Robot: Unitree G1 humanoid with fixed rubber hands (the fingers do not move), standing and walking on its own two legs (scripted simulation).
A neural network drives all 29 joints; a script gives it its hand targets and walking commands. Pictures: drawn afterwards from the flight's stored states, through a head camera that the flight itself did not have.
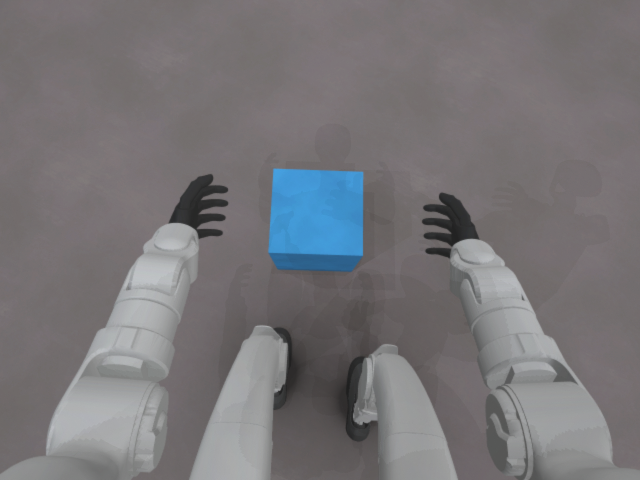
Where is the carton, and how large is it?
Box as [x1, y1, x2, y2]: [268, 169, 362, 271]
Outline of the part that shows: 273,169 268,252 277,268 351,271 362,256 362,172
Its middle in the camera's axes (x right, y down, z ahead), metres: -0.01 -0.03 +1.00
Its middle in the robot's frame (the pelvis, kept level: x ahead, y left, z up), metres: +0.52 +0.03 -0.57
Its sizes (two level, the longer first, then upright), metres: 0.210 0.200 0.250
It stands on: the floor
